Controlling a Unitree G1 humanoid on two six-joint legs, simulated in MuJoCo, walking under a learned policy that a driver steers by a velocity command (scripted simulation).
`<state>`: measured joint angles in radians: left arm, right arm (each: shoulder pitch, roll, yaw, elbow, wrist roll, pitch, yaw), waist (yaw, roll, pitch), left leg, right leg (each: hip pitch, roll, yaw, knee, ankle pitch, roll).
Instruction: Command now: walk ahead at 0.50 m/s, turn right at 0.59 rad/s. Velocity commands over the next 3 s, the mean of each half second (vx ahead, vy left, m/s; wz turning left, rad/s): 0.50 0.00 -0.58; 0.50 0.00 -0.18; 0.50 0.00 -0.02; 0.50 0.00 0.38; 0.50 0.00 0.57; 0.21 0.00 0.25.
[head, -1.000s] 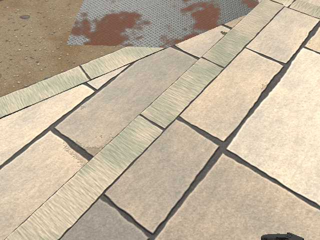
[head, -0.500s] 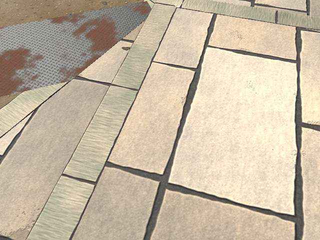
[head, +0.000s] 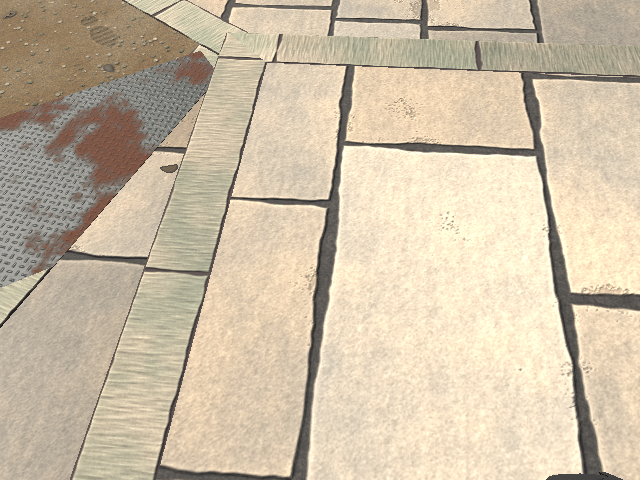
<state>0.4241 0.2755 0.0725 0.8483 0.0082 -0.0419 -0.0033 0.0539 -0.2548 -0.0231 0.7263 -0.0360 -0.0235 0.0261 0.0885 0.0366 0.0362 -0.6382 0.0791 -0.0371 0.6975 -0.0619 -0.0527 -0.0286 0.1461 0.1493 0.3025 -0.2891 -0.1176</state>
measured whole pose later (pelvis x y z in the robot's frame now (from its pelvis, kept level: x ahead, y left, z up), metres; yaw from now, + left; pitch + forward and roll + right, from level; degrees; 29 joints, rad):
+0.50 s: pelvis +0.26 +0.02 +0.00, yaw -18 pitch +1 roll +1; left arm 0.09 0.28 0.04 0.69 0.04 0.01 -0.08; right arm 0.41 -0.25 -0.04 0.85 -0.02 -0.08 0.01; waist -0.06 -0.05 0.04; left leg 0.01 0.00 0.21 0.24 -0.28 0.01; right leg -0.66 -0.06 0.00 0.80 -0.07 -0.04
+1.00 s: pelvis +0.50 -0.11 +0.00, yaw -22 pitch +1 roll -1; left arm 0.42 0.24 0.04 0.91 0.01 -0.07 -0.01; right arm 0.15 -0.26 -0.04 0.79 -0.03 -0.01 0.04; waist 0.04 0.05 0.02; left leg -0.64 0.12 0.03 0.78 -0.06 0.00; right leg 0.02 0.11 -0.03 0.19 -0.22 -0.10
